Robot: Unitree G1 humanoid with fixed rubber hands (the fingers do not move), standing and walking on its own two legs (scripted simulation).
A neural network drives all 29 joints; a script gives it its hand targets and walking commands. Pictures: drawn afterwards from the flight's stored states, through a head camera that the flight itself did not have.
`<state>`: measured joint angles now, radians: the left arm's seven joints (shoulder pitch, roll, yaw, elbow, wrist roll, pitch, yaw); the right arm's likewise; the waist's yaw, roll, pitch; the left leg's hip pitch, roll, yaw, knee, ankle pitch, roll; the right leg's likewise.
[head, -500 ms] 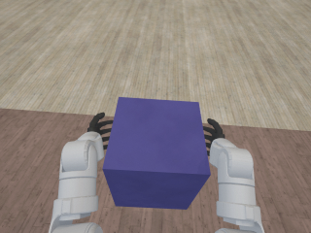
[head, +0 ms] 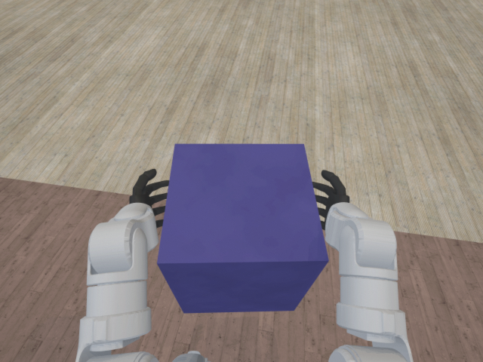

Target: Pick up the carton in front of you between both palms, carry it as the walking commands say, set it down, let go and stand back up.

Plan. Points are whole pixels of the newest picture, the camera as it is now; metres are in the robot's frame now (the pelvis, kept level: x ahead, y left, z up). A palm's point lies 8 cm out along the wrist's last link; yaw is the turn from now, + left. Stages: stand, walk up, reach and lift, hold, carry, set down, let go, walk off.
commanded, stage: carry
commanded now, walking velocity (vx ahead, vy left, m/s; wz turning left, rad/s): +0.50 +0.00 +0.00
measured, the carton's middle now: (239, 234) +0.34 +0.01 +0.01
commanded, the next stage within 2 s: none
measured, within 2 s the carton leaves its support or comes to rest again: neither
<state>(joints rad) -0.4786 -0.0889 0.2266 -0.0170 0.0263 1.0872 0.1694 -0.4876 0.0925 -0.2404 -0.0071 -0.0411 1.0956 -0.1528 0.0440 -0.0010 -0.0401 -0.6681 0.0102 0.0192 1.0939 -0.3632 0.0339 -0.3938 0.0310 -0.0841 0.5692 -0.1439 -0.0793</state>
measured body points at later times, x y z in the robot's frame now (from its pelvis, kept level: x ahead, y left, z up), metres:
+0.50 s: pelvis +0.30 +0.06 -0.04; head +0.35 +0.06 +0.41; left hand +0.66 +0.18 +0.02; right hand +0.63 -0.12 +0.02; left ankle +0.28 +0.11 -0.76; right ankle +0.29 -0.08 -0.70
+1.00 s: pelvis +0.52 +0.02 -0.08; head +0.58 +0.00 +0.37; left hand +0.87 +0.17 +0.01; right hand +0.88 -0.13 +0.00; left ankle +0.52 +0.17 -0.79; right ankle +0.57 -0.02 -0.81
